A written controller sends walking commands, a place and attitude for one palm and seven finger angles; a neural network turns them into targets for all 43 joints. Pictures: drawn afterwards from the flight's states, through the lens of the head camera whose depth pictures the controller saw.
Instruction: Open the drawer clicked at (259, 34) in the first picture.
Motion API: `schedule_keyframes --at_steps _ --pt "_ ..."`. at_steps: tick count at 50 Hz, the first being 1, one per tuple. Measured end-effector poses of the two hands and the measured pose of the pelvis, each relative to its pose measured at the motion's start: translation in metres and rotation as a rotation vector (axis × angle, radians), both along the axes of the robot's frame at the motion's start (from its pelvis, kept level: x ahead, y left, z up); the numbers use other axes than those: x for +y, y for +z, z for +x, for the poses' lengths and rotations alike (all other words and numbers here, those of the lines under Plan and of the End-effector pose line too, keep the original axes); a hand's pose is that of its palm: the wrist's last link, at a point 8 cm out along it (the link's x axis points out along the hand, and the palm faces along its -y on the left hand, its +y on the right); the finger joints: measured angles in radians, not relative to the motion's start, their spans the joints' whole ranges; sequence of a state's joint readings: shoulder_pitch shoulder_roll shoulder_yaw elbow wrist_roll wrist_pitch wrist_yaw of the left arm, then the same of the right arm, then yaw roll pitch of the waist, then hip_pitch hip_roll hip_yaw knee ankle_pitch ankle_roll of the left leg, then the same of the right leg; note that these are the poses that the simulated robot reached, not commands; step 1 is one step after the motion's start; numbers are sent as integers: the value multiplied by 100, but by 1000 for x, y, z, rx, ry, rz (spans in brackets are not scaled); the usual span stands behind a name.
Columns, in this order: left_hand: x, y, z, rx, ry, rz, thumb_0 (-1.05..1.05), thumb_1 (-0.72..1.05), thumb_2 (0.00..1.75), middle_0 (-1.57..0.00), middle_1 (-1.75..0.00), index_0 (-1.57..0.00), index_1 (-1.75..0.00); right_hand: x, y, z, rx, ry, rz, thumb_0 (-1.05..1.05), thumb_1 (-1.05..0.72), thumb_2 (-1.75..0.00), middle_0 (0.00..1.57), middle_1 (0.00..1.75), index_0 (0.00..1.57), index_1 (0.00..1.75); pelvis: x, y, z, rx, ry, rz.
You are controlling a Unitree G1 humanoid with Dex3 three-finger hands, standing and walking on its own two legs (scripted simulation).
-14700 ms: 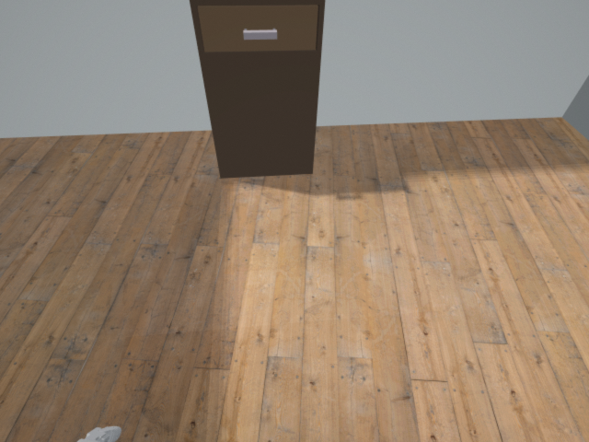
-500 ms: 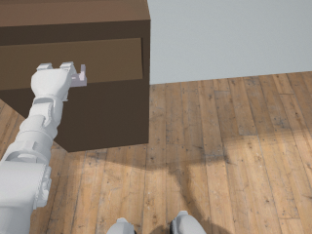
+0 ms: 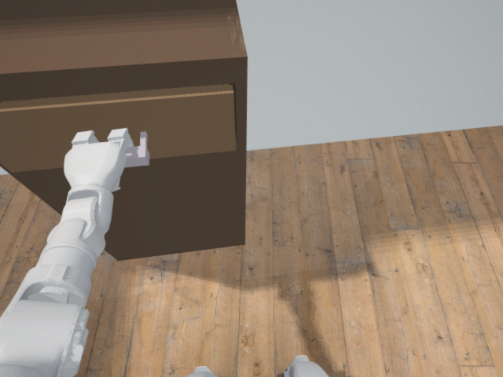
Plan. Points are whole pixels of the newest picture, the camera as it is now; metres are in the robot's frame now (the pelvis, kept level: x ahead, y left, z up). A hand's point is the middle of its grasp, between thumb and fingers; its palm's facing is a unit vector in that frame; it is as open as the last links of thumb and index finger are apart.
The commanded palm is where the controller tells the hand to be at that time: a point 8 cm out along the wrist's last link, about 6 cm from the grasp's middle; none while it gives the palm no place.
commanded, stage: pull the drawer open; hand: left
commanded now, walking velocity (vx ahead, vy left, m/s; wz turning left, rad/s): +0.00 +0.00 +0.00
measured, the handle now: (111, 149) +0.50 +0.23 +0.01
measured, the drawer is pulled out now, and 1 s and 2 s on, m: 0.02 0.07 0.29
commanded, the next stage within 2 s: none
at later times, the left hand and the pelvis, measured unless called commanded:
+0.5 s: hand (108, 204) +0.40 +0.23 -0.01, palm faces -0.04 -0.03 -1.00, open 5.9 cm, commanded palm +0.38 +0.22 +0.04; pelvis +0.01 -0.02 +0.01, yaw +3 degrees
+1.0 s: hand (108, 205) +0.40 +0.23 -0.01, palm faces -0.06 -0.02 -1.00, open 5.9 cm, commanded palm +0.36 +0.23 +0.04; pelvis -0.02 -0.03 +0.00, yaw +1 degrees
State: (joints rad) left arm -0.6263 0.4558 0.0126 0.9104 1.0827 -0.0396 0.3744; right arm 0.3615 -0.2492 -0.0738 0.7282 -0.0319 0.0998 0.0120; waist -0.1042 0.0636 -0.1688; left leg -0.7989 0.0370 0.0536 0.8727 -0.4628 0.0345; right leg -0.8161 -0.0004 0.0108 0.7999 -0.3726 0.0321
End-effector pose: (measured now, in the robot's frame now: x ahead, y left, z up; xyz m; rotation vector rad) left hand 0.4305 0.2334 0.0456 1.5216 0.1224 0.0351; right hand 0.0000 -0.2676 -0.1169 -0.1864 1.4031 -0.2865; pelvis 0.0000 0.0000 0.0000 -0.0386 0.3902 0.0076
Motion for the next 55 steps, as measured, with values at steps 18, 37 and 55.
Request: schedule_keyframes --at_steps 18,37,55 --pt "-5 0 -47 -9 18 2 1 69 76 -29 -135 -37 -135 -4 10 98 -208 101 10 0 -91 -90 20 30 20 30 -8 11 15 -60 17 11" --pt "-7 2 -46 20 32 40 0 67 76 -35 -135 -38 -135 -21 -8 57 -136 94 2 0 -91 -90 20 30 20 30 -26 2 -8 -57 33 27" --pt "-7 1 -60 -8 13 6 1 69 75 -30 -135 -38 -135 -27 -2 11 -113 6 -22 1 -91 -90 20 30 20 30 -20 3 -20 -63 -10 27"
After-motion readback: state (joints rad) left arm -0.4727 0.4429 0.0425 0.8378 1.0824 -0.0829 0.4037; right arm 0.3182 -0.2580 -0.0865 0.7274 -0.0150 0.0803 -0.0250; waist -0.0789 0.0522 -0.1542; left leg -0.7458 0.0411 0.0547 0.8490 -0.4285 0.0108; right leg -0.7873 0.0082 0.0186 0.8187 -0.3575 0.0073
